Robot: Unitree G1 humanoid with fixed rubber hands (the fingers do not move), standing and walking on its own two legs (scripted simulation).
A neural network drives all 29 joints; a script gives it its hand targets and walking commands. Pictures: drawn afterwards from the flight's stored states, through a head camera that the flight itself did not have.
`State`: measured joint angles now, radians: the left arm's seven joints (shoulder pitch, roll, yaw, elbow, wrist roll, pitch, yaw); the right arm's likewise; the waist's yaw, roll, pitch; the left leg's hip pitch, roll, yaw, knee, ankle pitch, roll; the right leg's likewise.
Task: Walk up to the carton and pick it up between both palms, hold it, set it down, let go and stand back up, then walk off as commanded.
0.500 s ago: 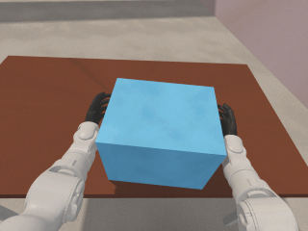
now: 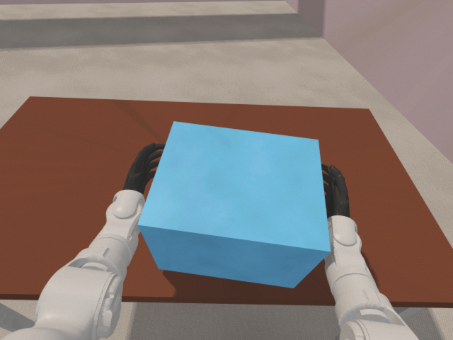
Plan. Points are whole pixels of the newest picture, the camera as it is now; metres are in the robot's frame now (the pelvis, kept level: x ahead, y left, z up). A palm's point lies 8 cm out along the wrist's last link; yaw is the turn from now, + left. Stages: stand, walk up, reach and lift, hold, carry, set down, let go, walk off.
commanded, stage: reach and lift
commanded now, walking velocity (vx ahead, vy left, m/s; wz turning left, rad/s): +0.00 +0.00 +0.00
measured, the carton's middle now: (235, 207) +0.38 -0.05 +0.02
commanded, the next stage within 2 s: none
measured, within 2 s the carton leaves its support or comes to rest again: neither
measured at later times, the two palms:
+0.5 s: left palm (128, 180) +0.39 +0.15 +0.10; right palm (339, 196) +0.35 -0.23 +0.09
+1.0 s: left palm (106, 171) +0.37 +0.17 +0.15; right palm (342, 183) +0.33 -0.21 +0.14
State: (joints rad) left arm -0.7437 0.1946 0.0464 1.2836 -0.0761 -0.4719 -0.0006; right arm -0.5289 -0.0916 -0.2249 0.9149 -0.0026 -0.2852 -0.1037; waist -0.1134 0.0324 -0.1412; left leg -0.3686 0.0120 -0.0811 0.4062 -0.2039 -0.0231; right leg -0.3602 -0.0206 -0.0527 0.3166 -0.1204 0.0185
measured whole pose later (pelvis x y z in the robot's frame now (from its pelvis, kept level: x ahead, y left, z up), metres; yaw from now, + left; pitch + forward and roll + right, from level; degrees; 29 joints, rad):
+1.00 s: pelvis -0.01 +0.01 +0.01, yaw -1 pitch -1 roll -1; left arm -0.56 0.13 0.18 0.45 0.07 0.28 -0.02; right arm -0.52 -0.15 -0.14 0.59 0.09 0.14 -0.09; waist -0.07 -0.05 -0.05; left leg -0.12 0.01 -0.05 0.32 -0.17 -0.01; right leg -0.12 -0.03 -0.02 0.23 -0.08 0.03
